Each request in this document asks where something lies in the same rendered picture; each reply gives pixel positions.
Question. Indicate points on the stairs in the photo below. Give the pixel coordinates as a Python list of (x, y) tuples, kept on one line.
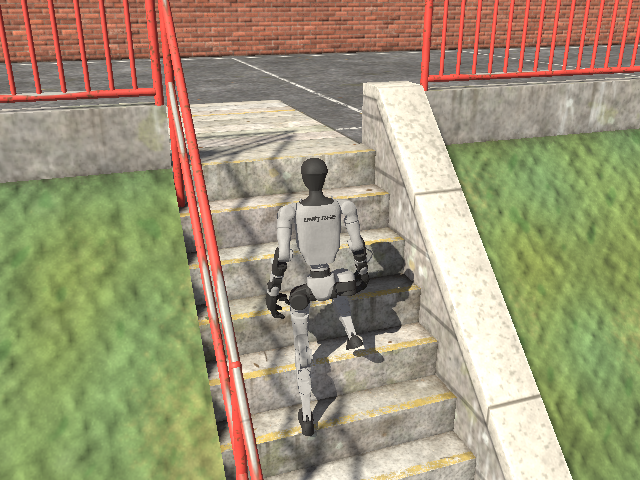
[(379, 410)]

